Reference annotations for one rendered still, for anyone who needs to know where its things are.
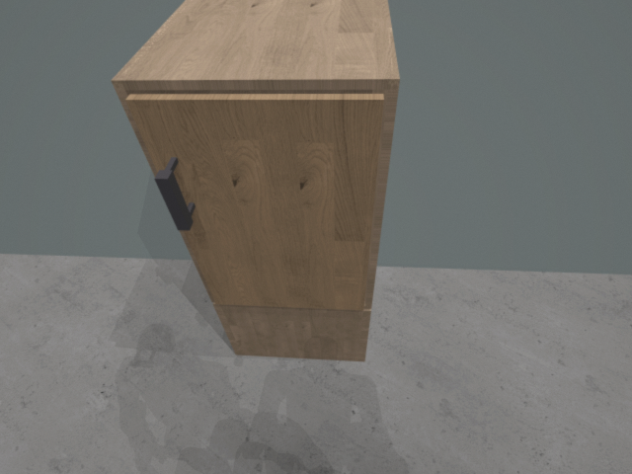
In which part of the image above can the handle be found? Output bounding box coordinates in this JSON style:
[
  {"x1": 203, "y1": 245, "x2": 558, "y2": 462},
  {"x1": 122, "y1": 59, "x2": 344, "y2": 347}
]
[{"x1": 155, "y1": 157, "x2": 196, "y2": 231}]

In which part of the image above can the cupboard door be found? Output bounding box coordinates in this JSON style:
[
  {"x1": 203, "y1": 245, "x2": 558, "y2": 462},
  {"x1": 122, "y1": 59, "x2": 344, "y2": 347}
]
[{"x1": 125, "y1": 94, "x2": 384, "y2": 310}]

